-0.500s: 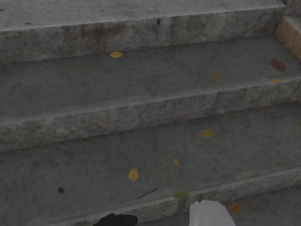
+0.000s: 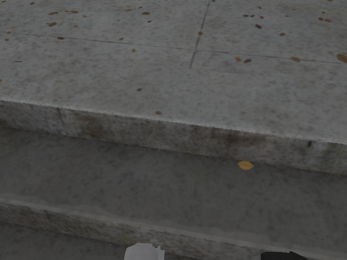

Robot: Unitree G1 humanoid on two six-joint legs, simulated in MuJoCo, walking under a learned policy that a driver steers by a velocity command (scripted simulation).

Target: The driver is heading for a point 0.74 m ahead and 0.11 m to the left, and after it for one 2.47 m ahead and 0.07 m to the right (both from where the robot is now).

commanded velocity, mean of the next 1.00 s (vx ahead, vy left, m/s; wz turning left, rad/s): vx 0.50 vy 0.00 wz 0.26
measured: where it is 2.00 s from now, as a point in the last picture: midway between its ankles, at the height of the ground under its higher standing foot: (159, 67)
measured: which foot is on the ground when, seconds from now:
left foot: up 0.00-0.18, down 0.20-0.80, up 0.82-1.00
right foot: down 0.00-0.22, up 0.24-0.76, down 0.78-1.00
